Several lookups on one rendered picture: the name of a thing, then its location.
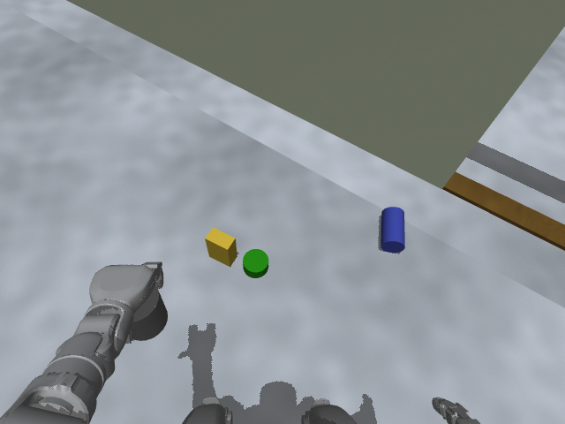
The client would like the left robot arm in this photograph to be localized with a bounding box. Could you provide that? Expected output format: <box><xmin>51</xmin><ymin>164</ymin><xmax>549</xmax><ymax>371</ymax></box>
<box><xmin>0</xmin><ymin>299</ymin><xmax>134</xmax><ymax>424</ymax></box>

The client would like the left robot hand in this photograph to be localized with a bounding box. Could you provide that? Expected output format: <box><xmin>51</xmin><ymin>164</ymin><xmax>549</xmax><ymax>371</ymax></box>
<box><xmin>89</xmin><ymin>262</ymin><xmax>163</xmax><ymax>344</ymax></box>

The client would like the right robot hand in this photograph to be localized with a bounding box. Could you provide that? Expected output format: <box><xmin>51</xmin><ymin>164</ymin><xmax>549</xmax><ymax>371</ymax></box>
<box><xmin>432</xmin><ymin>397</ymin><xmax>480</xmax><ymax>424</ymax></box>

